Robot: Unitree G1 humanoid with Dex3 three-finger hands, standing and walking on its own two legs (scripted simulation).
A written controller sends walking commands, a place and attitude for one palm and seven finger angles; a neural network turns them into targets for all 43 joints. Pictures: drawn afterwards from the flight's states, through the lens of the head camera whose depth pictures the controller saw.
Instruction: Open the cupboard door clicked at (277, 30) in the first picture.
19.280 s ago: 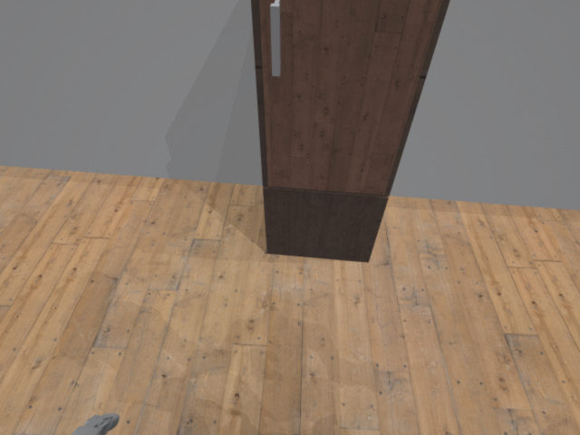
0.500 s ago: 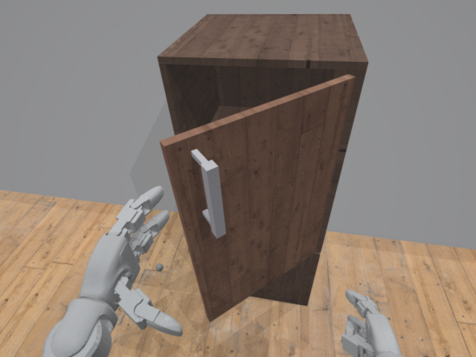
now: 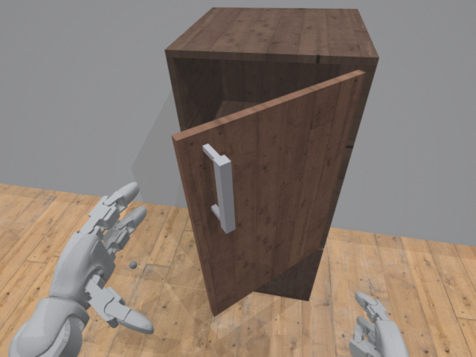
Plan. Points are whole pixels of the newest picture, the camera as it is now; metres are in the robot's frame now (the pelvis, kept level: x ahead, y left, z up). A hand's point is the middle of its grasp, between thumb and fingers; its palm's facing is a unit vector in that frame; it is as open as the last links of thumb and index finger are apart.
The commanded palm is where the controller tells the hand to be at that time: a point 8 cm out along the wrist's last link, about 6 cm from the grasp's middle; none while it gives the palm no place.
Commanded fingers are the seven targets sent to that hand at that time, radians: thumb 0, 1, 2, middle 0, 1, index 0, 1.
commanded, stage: draw the hand back to the body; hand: left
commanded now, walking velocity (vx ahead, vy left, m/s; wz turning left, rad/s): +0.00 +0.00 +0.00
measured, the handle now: (219, 190) +0.33 +0.07 +0.15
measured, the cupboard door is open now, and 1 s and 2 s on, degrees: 44 44 44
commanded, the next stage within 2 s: step back with the hand held close in 1.24 s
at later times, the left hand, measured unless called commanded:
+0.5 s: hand (74, 257) +0.20 +0.25 +0.15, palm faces +0.30 -0.90 -0.31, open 13.5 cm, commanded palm +0.16 +0.29 +0.17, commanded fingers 0.00 0.31 0.64 -0.18 -0.30 -0.18 -0.30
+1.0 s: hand (48, 238) +0.22 +0.29 +0.16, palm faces +0.43 -0.81 -0.39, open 7.9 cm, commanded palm +0.17 +0.33 +0.17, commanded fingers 0.00 0.90 0.90 -0.20 -0.30 -0.20 -0.30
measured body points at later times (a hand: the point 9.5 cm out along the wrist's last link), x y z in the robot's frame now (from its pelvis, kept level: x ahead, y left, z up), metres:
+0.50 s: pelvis +0.00 +0.04 +0.01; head -0.01 +0.03 +0.46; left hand +0.18 +0.29 +0.16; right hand +0.19 -0.18 -0.07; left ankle +0.02 +0.12 -0.73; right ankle -0.03 -0.08 -0.73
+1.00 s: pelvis +0.02 +0.03 +0.01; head +0.01 +0.01 +0.46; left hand +0.19 +0.33 +0.18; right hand +0.20 -0.20 -0.08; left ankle +0.02 +0.12 -0.73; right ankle -0.03 -0.08 -0.73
